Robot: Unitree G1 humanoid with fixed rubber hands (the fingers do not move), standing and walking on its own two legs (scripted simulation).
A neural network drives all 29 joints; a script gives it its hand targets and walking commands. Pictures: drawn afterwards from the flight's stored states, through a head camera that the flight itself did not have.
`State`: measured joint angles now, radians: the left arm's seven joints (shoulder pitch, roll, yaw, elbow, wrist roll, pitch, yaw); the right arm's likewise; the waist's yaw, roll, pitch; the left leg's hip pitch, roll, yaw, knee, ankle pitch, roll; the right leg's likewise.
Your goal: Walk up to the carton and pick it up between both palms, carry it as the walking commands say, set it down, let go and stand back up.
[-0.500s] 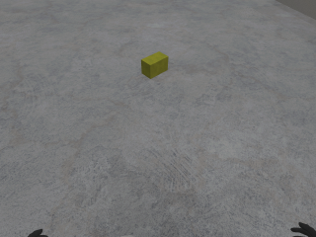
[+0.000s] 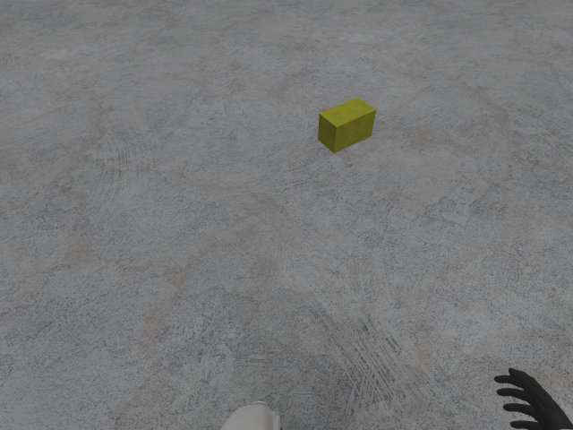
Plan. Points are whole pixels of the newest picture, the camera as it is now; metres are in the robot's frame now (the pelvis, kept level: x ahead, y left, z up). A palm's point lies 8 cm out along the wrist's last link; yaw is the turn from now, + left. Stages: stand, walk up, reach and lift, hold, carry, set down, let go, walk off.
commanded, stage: walk up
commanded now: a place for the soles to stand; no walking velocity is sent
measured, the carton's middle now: (346, 125) +1.66 -0.12 -0.66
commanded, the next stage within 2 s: none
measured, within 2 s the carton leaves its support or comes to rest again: neither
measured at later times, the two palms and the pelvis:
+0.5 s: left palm (158, 277) +0.35 +0.30 -0.07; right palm (550, 341) +0.30 -0.37 -0.09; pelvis +0.22 -0.03 +0.00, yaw -1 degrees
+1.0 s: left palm (194, 206) +0.54 +0.29 -0.09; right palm (525, 248) +0.48 -0.39 -0.10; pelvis +0.42 -0.04 -0.01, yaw -3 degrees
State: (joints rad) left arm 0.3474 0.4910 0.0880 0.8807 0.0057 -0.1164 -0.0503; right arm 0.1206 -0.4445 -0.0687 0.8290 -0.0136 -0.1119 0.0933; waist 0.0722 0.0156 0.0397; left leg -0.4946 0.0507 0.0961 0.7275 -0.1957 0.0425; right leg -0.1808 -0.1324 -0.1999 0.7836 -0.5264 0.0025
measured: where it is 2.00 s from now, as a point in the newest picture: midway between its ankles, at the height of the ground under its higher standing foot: (329, 267)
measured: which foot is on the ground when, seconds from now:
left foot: down 0.00-0.34, up 0.36-0.56, down 0.58-0.90, up 0.92-1.00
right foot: up 0.00-0.26, down 0.28-0.62, up 0.64-0.84, down 0.86-1.00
